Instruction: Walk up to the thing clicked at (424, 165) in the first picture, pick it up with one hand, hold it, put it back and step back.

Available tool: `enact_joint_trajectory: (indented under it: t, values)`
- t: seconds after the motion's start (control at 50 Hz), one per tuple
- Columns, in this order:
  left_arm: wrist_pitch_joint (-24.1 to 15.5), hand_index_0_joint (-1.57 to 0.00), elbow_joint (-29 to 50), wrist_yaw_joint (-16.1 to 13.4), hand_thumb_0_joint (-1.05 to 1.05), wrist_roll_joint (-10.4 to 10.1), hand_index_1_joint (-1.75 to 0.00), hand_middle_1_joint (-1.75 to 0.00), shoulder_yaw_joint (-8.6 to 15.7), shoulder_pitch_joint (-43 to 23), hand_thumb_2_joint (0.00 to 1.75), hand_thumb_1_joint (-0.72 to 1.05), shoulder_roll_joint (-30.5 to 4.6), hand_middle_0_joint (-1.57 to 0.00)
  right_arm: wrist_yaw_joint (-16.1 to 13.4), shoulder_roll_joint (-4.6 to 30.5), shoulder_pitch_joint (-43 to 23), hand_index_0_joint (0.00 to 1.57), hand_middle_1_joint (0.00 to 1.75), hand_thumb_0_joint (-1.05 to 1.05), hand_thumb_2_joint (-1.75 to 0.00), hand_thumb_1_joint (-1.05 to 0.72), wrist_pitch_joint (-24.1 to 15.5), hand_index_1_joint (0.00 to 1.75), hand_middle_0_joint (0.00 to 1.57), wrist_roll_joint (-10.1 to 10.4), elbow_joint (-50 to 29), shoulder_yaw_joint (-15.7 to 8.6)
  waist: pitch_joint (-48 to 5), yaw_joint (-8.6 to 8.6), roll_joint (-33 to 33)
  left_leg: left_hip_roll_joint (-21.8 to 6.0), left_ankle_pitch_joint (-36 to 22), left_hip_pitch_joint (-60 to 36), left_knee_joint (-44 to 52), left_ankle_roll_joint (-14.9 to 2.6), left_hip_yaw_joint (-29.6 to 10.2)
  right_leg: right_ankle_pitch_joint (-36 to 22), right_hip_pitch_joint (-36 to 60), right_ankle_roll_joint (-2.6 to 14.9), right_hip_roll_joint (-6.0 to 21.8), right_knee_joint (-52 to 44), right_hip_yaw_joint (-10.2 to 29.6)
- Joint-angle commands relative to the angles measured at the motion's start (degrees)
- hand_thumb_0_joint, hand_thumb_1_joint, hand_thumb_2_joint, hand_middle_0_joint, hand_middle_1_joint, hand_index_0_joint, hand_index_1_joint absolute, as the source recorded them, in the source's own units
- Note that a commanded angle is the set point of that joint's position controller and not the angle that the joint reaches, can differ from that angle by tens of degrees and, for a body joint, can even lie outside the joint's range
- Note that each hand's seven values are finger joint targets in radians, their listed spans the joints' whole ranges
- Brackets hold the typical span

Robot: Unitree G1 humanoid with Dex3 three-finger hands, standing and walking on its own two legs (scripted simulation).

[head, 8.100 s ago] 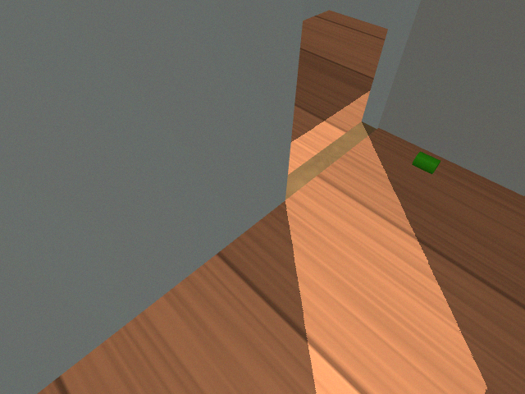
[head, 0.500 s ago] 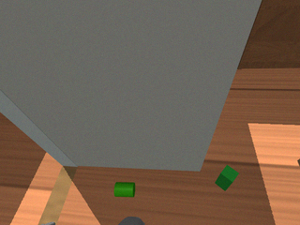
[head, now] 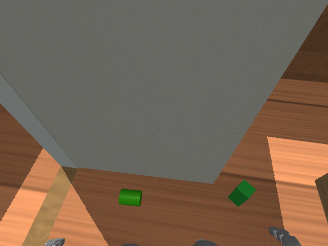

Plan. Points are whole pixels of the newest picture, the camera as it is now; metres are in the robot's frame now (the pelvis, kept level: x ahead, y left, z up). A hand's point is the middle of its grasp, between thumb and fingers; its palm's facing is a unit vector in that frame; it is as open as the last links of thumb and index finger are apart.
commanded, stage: walk up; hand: left
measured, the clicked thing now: (130, 197) +0.42 +0.21 -0.72
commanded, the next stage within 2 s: none
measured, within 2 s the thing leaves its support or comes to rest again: neither
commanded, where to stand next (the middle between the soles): +0.02 +0.00 m, yaw -3 degrees
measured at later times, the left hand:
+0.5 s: hand out of the picture +0.03 +0.31 -0.14, palm faces -0.05 -0.93 -0.37, open 7.3 cm
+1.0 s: hand out of the picture +0.11 +0.25 -0.12, palm faces -0.06 -0.89 -0.45, open 7.3 cm
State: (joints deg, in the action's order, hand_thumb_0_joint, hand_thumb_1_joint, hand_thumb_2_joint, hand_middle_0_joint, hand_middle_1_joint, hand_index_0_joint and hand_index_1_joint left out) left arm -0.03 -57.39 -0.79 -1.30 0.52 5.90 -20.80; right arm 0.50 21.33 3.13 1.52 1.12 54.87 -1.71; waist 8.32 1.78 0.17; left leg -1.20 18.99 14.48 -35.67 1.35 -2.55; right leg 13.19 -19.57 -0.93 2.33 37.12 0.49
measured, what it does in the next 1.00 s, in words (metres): steps on the spot: left foot, then right foot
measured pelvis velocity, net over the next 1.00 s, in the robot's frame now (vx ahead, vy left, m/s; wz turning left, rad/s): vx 0.01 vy -0.01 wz -0.09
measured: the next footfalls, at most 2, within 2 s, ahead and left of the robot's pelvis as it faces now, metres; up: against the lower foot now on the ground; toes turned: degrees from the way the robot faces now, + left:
left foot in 0.34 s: -0.06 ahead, +0.14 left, +0.00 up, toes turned +1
right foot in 0.74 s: +0.08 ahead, -0.15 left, +0.00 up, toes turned -6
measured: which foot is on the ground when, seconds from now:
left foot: down 0.00-0.12, up 0.14-0.32, down 0.34-0.78, up 0.80-1.00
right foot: down 0.00-0.34, up 0.36-0.72, down 0.74-1.00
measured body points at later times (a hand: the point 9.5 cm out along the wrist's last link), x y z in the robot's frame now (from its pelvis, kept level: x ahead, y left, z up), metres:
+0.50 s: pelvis -0.06 +0.03 +0.01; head -0.06 +0.04 +0.45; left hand +0.03 +0.36 -0.12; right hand -0.12 -0.29 -0.11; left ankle -0.10 +0.14 -0.73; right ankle +0.04 -0.12 -0.66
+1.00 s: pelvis +0.01 -0.01 +0.00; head +0.04 -0.05 +0.45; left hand +0.11 +0.29 -0.09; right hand +0.08 -0.33 -0.14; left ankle +0.04 +0.15 -0.67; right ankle +0.05 -0.15 -0.73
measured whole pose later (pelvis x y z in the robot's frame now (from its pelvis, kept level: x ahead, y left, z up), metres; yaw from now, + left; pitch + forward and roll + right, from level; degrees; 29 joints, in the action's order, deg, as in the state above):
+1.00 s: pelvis +0.01 -0.01 +0.00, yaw -5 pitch -3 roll +0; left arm -3.6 -51.6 -1.6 0.3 1.5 11.7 -19.5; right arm 0.7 23.7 11.5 1.9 0.0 49.1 -3.2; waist 7.5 1.1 -5.2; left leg -0.8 26.9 26.7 -60.9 -0.3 -6.2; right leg 14.3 -17.7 0.2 1.2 35.0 0.0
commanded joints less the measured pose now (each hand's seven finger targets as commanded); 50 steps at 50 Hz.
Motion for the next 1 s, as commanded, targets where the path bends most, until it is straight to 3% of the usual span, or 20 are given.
enact_joint_trajectory:
  t: [0.0,0.06,0.12,0.24,0.28,0.3,0.32,0.34,0.36,0.42,0.46,0.62,0.7,0.74,0.76,0.78,0.8,0.84,0.9,0.98]
  values:
    - [0.0,-0.20,3.4,-1.2,0.00,0.5,-0.30,-0.30,3.8,0.9,0.90,0.90,-14.0,-0.20,-1.3,14.6,0.3,0.20,0.30,0.00,-0.90,-0.90,0.9,0.30,0.20,-0.2,-4.0,-4.7,-13.5,-1.57,-4.8,-7.2,-31.4,0.0,2.6,-9.17,-3.7,-19.4,7.2,3.22,0.3,4.4,0.5]
    - [-0.1,-0.20,3.5,-1.3,0.00,1.3,-0.30,-0.30,4.9,3.2,0.90,0.90,-16.5,-0.20,-1.0,12.6,-1.9,0.20,0.30,0.00,-0.90,-0.90,2.0,0.30,0.20,0.0,-5.7,-4.4,-16.4,0.22,0.9,-1.1,-17.7,2.9,-11.3,-5.84,-0.1,-23.4,8.1,8.94,8.5,-3.4,9.6]
    - [-0.9,-0.20,6.3,-1.9,0.00,3.0,-0.30,-0.30,6.0,0.4,0.90,0.90,-21.2,-0.20,-1.1,10.7,0.6,0.20,0.30,0.00,-0.90,-0.90,3.1,0.30,0.20,-1.0,-6.8,-3.9,-15.2,0.32,10.0,4.5,17.7,9.1,-32.9,-2.77,-3.8,-29.5,4.7,18.64,22.5,-13.1,26.7]
    - [-0.1,-0.20,8.7,-1.6,0.00,5.4,-0.30,-0.30,6.0,-3.5,0.90,0.90,-17.1,-0.20,1.1,12.2,9.3,0.20,0.30,0.00,-0.90,-0.90,1.3,0.30,0.20,-1.6,-3.6,-5.2,-15.7,-1.99,11.9,1.7,12.7,3.3,-12.4,-2.02,3.3,18.7,0.6,10.51,10.0,-12.4,12.4]
    - [0.8,-0.20,8.0,-0.4,0.00,5.7,-0.30,-0.30,6.1,-3.0,0.90,0.90,-17.0,-0.20,1.1,12.1,20.7,0.20,0.30,0.00,-0.90,-0.90,0.0,0.30,0.20,-2.5,0.7,-6.1,-18.4,-6.58,9.3,3.3,11.1,-10.4,5.2,-2.62,7.1,31.6,-5.1,7.94,7.2,-5.5,9.4]
    - [1.6,-0.20,8.5,-0.1,0.00,5.4,-0.30,-0.30,5.5,-1.8,0.90,0.90,-13.8,-0.20,0.6,13.0,23.4,0.20,0.30,0.00,-0.90,-0.90,-0.8,0.30,0.20,-3.5,1.5,-6.7,-14.7,-8.40,1.2,2.2,14.5,-16.9,13.7,-3.74,-0.3,32.7,-15.8,6.68,2.7,6.5,7.7]
    - [1.6,-0.20,9.5,-0.2,0.00,4.5,-0.30,-0.30,3.7,-0.1,0.90,0.90,-7.9,-0.20,0.0,17.9,21.6,0.20,0.30,0.00,-0.90,-0.90,-1.5,0.30,0.20,-5.1,-0.4,-7.2,-8.1,-7.65,-14.0,-9.0,35.0,-15.2,22.5,-5.15,-23.9,27.4,-30.7,3.70,-7.0,25.2,3.8]
    - [0.9,-0.20,10.1,-0.3,0.00,4.0,-0.30,-0.30,4.6,-0.6,0.90,0.90,-11.2,-0.20,-0.5,22.1,13.7,0.20,0.30,0.00,-0.90,-0.90,-2.3,0.30,0.20,-5.6,-4.3,-7.6,-0.8,-4.65,-6.8,-18.3,40.5,-6.6,28.0,-7.26,-37.6,19.3,-36.3,3.28,-7.2,29.3,8.6]
    - [0.1,-0.20,10.3,-0.5,0.00,4.1,-0.30,-0.30,5.7,-6.3,0.90,0.90,-16.0,-0.20,-0.5,26.3,11.3,0.20,0.30,0.00,-0.90,-0.90,-3.1,0.30,0.20,-3.5,-3.9,-8.1,3.9,-6.40,-6.3,-24.0,47.3,1.7,33.2,-11.40,-45.3,15.7,-33.2,2.57,-2.7,25.3,15.0]
    - [-0.2,-0.20,6.5,2.6,0.00,2.7,-0.30,-0.30,7.2,-0.1,0.90,0.90,-17.7,-0.20,-1.8,19.8,8.3,0.20,0.30,0.00,-0.90,-0.90,-6.9,0.30,0.20,-3.5,-3.3,-6.5,4.2,-1.65,3.3,-14.7,17.6,-6.8,26.2,-5.24,-22.8,1.2,-28.6,1.58,-1.8,23.1,16.8]
    - [0.8,-0.20,5.7,3.6,0.00,3.3,-0.30,-0.30,7.5,4.5,0.90,0.90,-16.4,-0.20,-2.3,18.4,12.4,0.20,0.30,0.00,-0.90,-0.90,-7.9,0.30,0.20,-2.4,-2.4,-6.5,0.4,-0.84,0.7,-13.8,5.4,-12.2,22.0,-5.63,-14.7,-1.4,-25.1,1.08,-2.5,22.5,14.1]
    - [-0.8,-0.20,7.1,3.5,0.00,1.5,-0.30,-0.30,5.0,0.2,0.90,0.90,-12.0,-0.20,-0.5,13.3,12.2,0.20,0.30,0.00,-0.90,-0.90,-5.1,0.30,0.20,-3.6,-4.1,-4.7,3.0,-3.17,-15.6,-8.6,3.1,3.3,22.6,-9.62,2.0,-0.6,-2.3,-0.22,-1.4,3.9,1.0]
    - [-2.5,-0.20,3.8,1.0,0.00,1.5,-0.30,-0.30,5.3,8.0,0.90,0.90,-12.3,-0.20,0.1,12.7,15.8,0.20,0.30,0.00,-0.90,-0.90,-1.6,0.30,0.20,-3.1,-4.9,-4.3,-3.5,-2.11,-9.9,-6.3,-15.1,-1.7,2.2,-8.59,5.3,-3.6,9.2,0.51,-4.2,-9.6,-5.8]
    - [-3.8,-0.20,2.4,0.0,0.00,2.5,-0.30,-0.30,7.5,15.9,0.90,0.90,-18.4,-0.20,0.0,9.8,21.6,0.20,0.30,0.00,-0.90,-0.90,-1.8,0.30,0.20,-1.8,-6.2,-3.1,-12.5,0.34,6.2,-1.8,-1.1,5.9,-18.5,-5.95,6.2,-6.5,23.6,3.71,2.3,-13.7,7.5]
    - [-4.4,-0.20,4.2,-0.2,0.00,3.1,-0.30,-0.30,8.1,17.5,0.90,0.90,-21.4,-0.20,0.2,8.3,22.9,0.20,0.30,0.00,-0.90,-0.90,-2.1,0.30,0.20,-1.4,-8.0,-2.3,-14.9,0.13,12.8,2.4,15.4,16.0,-26.5,-4.40,3.1,-3.8,28.9,8.84,16.5,-16.1,30.3]
    - [-4.2,-0.20,5.0,-0.2,0.00,2.5,-0.30,-0.30,8.2,15.8,0.90,0.90,-22.9,-0.20,-0.7,13.7,21.1,0.20,0.30,0.00,-0.90,-0.90,-1.6,0.30,0.20,-1.4,-7.4,-3.9,-14.0,1.34,8.9,0.9,17.2,17.0,-30.0,-4.62,-1.6,2.7,23.0,16.74,21.5,-18.2,39.3]
    - [-4.3,-0.20,5.9,-0.2,0.00,2.1,-0.30,-0.30,8.3,14.3,0.90,0.90,-22.0,-0.20,-0.9,15.8,18.6,0.20,0.30,0.00,-0.90,-0.90,-1.7,0.30,0.20,-1.8,-7.3,-4.8,-11.3,0.90,6.6,-1.5,17.0,18.0,-31.1,-4.38,-3.5,4.8,19.7,18.77,21.5,-18.8,38.1]
    - [-4.7,-0.20,7.3,-0.7,0.00,1.7,-0.30,-0.30,7.0,10.9,0.90,0.90,-18.9,-0.20,-0.3,15.1,17.2,0.20,0.30,0.00,-0.90,-0.90,-1.6,0.30,0.20,-1.3,-7.2,-5.0,-9.0,-0.54,3.9,-3.1,10.8,18.3,-31.4,-3.92,-5.4,0.1,17.0,14.52,15.4,-16.7,23.7]
    - [-4.7,-0.20,7.5,-2.0,0.00,1.7,-0.30,-0.30,6.0,8.3,0.90,0.90,-16.4,-0.20,-0.4,11.4,17.9,0.20,0.30,0.00,-0.90,-0.90,0.1,0.30,0.20,-2.1,-6.5,-4.5,-5.2,-2.10,6.1,-1.8,6.5,10.9,-27.2,-2.20,-5.2,-21.9,3.4,11.97,11.9,-12.8,12.1]
    - [-2.6,-0.20,11.6,-2.5,0.00,1.6,-0.30,-0.30,5.2,2.4,0.90,0.90,-14.7,-0.20,-1.8,10.4,15.2,0.20,0.30,0.00,-0.90,-0.90,1.0,0.30,0.20,-0.2,-6.6,-4.0,-4.1,-2.66,13.8,3.8,8.9,7.8,-27.5,-0.39,-2.6,-50.2,-3.2,14.49,11.5,-8.1,6.1]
